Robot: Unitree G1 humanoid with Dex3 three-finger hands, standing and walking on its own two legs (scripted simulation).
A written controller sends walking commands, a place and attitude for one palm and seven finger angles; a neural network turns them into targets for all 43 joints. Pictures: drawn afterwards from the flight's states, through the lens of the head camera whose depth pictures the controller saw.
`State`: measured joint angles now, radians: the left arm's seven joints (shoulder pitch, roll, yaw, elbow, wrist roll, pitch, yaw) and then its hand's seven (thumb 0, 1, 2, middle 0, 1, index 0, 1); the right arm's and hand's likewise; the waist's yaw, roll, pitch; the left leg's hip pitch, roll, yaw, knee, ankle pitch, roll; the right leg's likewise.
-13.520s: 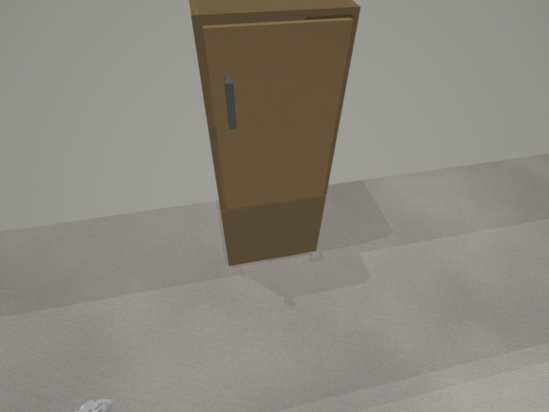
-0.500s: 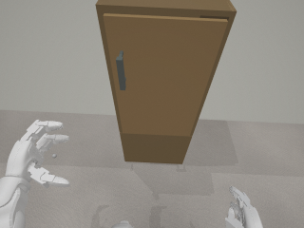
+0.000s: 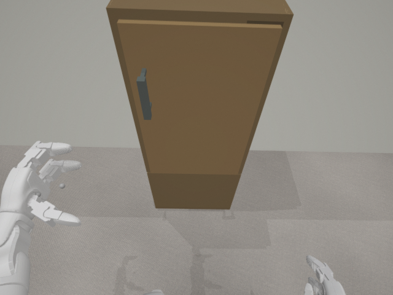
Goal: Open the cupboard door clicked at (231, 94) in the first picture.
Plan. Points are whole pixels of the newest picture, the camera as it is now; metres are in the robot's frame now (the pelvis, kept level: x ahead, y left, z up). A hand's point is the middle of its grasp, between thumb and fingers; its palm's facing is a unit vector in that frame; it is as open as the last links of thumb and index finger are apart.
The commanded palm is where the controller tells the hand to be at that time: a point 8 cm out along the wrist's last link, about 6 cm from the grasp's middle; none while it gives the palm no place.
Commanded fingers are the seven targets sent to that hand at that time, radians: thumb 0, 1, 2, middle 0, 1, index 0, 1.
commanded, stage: raise the hand with hooked fingers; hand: left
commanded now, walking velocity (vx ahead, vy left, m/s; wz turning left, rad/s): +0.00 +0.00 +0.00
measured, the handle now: (145, 94) +0.57 +0.17 +0.07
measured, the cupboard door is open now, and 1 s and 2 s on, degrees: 0 0 0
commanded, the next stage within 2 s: move the hooked fingers beside the handle in 0.22 s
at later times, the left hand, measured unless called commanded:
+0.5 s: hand (67, 177) +0.31 +0.27 +0.08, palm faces +0.08 -1.00 +0.00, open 13.9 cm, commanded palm +0.29 +0.31 +0.08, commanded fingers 0.00 -0.50 0.30 -0.30 -1.20 -0.30 -1.20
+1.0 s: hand (93, 147) +0.38 +0.24 +0.08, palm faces +0.03 -1.00 +0.00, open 14.0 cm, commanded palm +0.37 +0.29 +0.08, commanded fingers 0.00 -0.50 0.30 -0.30 -1.20 -0.30 -1.20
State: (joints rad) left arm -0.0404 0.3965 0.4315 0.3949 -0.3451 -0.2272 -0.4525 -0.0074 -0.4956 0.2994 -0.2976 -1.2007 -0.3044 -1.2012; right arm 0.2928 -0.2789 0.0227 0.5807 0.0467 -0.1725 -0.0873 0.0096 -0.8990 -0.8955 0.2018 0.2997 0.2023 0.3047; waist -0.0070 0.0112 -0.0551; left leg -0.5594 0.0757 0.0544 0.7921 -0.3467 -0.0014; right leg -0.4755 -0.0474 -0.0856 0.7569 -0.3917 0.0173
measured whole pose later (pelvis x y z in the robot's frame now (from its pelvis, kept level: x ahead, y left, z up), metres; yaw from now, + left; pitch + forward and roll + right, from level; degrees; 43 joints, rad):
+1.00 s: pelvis +0.00 +0.00 -0.01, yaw +0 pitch +10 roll -2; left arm -0.46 0.42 0.38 0.78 -0.25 -0.30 -0.38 -0.01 -0.50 0.30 -0.30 -1.20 -0.30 -1.20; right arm 0.33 -0.27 0.02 0.64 0.04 -0.07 -0.08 0.01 -0.90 -0.90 0.20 0.30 0.20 0.30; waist -0.05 0.01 -0.05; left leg -0.66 0.08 0.05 0.84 -0.35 0.00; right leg -0.57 -0.05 -0.08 0.80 -0.40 0.02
